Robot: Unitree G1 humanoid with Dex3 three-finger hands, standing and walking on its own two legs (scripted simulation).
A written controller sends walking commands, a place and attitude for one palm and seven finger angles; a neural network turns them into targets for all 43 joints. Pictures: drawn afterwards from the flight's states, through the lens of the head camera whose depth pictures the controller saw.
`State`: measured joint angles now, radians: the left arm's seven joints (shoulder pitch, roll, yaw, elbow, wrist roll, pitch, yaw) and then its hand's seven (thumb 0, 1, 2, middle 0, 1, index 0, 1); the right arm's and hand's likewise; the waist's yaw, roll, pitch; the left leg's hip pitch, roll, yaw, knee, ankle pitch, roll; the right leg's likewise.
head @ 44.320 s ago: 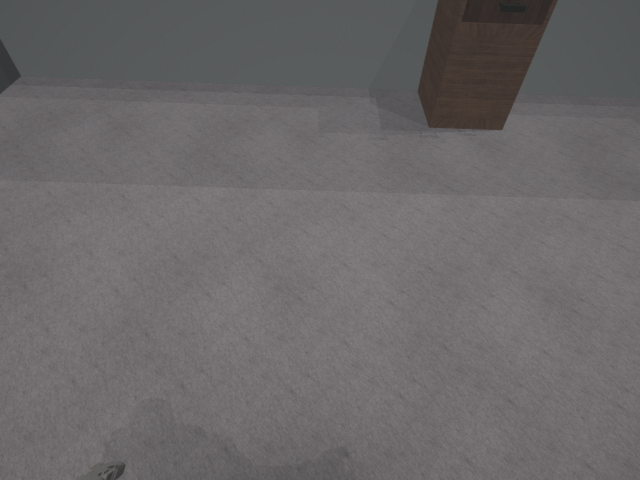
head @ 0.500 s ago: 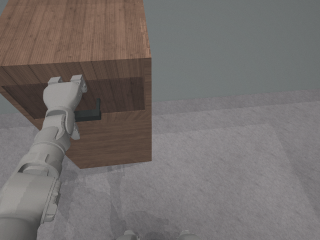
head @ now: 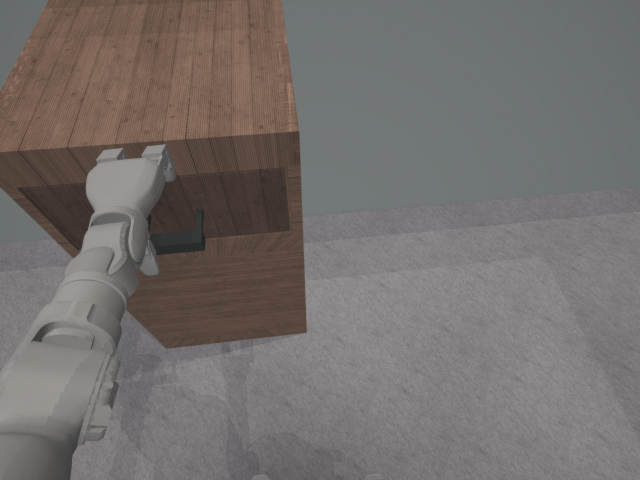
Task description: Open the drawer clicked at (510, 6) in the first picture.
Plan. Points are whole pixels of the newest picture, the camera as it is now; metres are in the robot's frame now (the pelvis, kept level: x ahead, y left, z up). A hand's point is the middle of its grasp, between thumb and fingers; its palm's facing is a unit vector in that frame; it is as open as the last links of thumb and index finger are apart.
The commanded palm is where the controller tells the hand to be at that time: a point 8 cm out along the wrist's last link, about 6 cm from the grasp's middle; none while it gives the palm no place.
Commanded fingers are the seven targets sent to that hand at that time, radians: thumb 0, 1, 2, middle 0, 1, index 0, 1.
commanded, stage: lift the hand off the handle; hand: left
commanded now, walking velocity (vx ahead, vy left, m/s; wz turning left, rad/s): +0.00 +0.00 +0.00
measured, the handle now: (172, 230) +0.51 +0.22 -0.07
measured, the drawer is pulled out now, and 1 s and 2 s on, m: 0.00 0.00 0.00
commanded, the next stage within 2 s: draw the hand back to the body in 0.52 s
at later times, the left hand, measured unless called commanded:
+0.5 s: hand (136, 197) +0.47 +0.22 +0.06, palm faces -0.05 -0.02 -1.00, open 13.4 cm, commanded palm +0.46 +0.23 +0.13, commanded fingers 0.00 -0.50 0.30 -0.30 -1.20 -0.30 -1.20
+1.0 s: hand (109, 229) +0.41 +0.23 +0.08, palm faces +0.00 -0.04 -1.00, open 13.8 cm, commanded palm +0.36 +0.24 +0.15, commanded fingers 0.00 -0.50 0.30 -0.30 -1.20 -0.30 -1.20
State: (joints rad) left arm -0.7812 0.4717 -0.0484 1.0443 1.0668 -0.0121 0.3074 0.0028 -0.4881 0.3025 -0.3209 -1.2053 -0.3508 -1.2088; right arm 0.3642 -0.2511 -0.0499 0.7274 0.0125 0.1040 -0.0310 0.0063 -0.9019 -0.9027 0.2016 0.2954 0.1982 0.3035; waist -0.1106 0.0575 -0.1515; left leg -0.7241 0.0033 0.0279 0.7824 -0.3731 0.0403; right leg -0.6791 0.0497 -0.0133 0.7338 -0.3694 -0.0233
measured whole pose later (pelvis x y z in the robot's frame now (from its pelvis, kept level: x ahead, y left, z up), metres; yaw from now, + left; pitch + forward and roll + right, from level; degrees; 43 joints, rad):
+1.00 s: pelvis +0.01 +0.00 +0.02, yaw -1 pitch +10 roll +0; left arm -0.43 0.45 -0.05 0.58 0.99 0.04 0.18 0.00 -0.49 0.30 -0.32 -1.20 -0.32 -1.20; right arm 0.29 -0.26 -0.05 0.67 0.05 0.13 -0.04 0.01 -0.90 -0.90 0.20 0.30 0.20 0.30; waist -0.03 0.07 -0.13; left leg -0.46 -0.01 0.05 0.61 -0.32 0.04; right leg -0.43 0.04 0.02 0.59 -0.33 -0.02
